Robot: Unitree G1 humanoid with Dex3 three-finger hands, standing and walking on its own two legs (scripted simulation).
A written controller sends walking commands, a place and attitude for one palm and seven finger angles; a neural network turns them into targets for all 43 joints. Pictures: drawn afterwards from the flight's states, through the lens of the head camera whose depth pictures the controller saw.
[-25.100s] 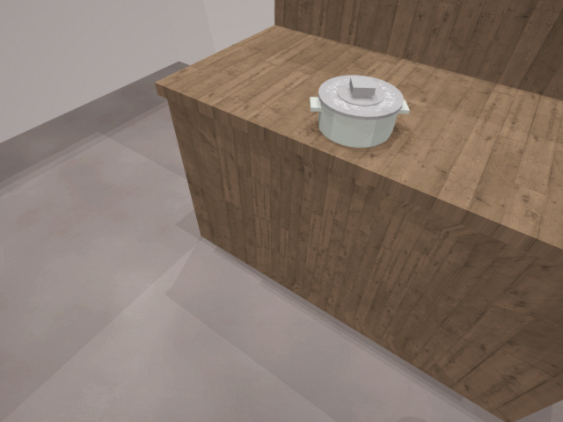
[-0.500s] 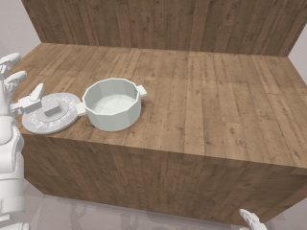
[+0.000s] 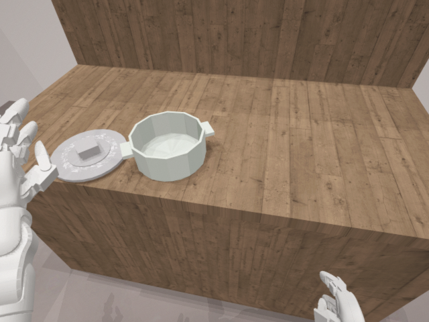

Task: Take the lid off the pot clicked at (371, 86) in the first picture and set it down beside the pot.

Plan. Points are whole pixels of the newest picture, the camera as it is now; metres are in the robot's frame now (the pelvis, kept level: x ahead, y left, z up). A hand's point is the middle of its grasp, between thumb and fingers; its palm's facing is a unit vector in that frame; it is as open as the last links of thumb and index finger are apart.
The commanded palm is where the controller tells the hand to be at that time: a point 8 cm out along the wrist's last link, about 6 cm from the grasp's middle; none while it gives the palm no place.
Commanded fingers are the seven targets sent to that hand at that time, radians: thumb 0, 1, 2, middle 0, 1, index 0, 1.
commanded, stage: draw the hand back to the body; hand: left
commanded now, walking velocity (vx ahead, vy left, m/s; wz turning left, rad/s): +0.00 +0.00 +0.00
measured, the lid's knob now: (86, 146) +0.51 +0.41 +0.02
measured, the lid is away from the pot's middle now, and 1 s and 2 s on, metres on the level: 0.22 0.22 0.22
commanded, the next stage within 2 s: step back with the hand held close in 0.62 s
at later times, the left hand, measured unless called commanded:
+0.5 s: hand (33, 222) +0.18 +0.26 +0.19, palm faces +0.40 -0.85 -0.35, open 7.4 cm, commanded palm +0.13 +0.30 +0.20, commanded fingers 0.00 0.90 0.90 -0.20 -0.30 -0.20 -0.30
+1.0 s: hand (21, 235) +0.17 +0.28 +0.18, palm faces +0.32 -0.84 -0.44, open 7.4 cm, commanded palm +0.11 +0.32 +0.20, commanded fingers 0.00 0.90 0.90 -0.20 -0.30 -0.20 -0.30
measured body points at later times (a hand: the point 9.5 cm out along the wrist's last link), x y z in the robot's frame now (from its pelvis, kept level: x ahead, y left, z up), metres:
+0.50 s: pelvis +0.00 +0.02 +0.00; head -0.03 +0.01 +0.45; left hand +0.16 +0.30 +0.21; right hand +0.19 -0.19 -0.08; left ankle +0.01 +0.14 -0.75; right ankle -0.03 -0.09 -0.75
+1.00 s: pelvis -0.02 +0.04 +0.00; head -0.01 +0.05 +0.44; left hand +0.15 +0.32 +0.20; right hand +0.16 -0.20 -0.08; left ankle +0.01 +0.14 -0.75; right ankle -0.03 -0.09 -0.75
